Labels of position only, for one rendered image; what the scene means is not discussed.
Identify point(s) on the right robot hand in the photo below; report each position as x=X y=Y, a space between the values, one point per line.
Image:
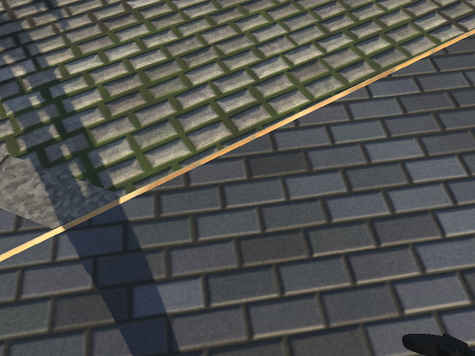
x=436 y=345

